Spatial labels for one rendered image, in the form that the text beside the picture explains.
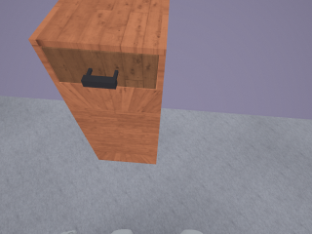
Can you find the cabinet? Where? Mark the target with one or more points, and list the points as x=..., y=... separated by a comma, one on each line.
x=120, y=124

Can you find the handle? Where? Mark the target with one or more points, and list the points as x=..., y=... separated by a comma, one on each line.
x=101, y=82

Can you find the drawer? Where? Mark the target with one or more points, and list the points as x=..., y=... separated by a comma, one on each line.
x=134, y=70

